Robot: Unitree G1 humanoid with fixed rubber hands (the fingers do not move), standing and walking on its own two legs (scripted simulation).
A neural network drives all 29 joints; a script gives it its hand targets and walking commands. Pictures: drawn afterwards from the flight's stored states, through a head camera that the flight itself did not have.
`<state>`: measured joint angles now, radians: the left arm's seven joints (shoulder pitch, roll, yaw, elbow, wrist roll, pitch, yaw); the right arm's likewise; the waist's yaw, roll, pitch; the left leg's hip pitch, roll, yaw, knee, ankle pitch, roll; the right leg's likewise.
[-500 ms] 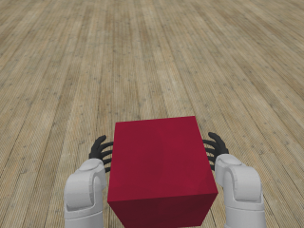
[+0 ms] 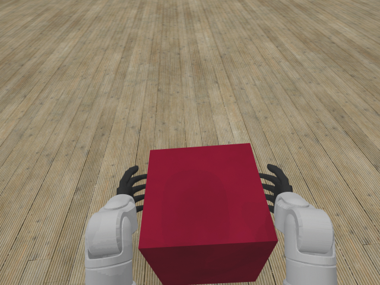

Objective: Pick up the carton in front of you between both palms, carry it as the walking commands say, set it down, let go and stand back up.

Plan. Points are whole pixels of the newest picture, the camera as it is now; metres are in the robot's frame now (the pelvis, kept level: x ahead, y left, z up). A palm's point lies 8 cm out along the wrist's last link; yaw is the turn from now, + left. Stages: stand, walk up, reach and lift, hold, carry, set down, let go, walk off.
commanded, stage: carry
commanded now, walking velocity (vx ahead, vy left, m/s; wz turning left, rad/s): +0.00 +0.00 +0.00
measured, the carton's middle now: (204, 218) +0.28 -0.01 +0.01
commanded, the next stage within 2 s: hold in 1.72 s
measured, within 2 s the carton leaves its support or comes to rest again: neither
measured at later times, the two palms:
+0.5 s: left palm (115, 215) +0.26 +0.17 +0.07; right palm (267, 206) +0.27 -0.13 +0.07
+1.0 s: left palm (115, 237) +0.23 +0.17 +0.03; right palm (265, 228) +0.24 -0.13 +0.03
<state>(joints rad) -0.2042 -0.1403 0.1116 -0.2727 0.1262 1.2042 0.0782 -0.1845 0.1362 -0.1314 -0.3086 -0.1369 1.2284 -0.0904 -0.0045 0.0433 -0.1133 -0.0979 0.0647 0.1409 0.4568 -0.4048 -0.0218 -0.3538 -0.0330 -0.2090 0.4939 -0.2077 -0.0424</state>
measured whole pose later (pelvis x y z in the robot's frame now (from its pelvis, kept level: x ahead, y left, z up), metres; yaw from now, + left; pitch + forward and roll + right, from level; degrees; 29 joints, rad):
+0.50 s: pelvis +0.00 +0.01 -0.01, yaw +1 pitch +3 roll -1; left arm -0.17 -0.13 0.10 -0.22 0.15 1.15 0.07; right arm -0.16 0.13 -0.11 -0.23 -0.15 1.15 -0.07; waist 0.01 0.02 -0.10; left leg -0.10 0.06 0.18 0.52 -0.46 0.00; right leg -0.37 -0.06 -0.19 0.58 -0.25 -0.01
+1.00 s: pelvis -0.05 +0.01 +0.00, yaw +1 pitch +1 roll +0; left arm -0.26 -0.15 0.20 0.23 0.27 0.73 0.01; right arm -0.25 0.15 -0.19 0.23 -0.27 0.74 -0.02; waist 0.00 0.01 -0.08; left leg -0.15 0.04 0.19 0.53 -0.39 0.02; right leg -0.38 -0.08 -0.18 0.51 -0.14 -0.02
